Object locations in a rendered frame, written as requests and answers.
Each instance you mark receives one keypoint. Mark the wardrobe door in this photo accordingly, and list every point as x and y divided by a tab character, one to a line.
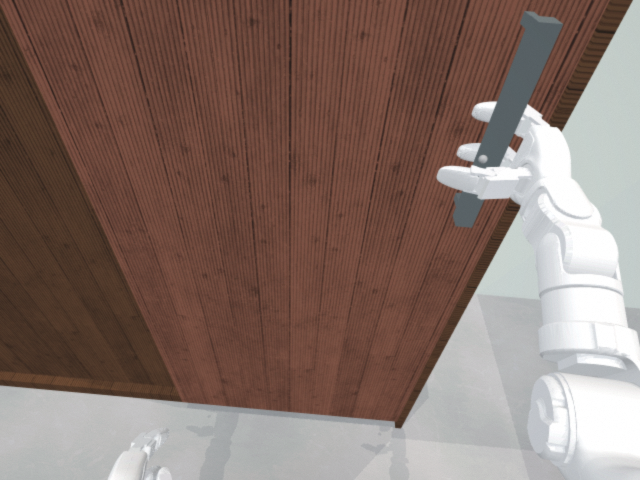
66	308
266	174

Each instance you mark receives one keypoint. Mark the left robot hand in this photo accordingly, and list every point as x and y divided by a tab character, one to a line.
131	465

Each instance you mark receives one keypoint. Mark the robot right upper arm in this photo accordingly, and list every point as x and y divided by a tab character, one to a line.
588	427

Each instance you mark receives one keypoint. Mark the handle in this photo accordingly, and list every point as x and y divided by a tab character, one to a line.
532	54

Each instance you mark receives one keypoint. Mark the right robot hand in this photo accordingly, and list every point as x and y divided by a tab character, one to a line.
543	152

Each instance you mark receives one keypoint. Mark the robot right forearm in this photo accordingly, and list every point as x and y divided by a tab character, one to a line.
585	328

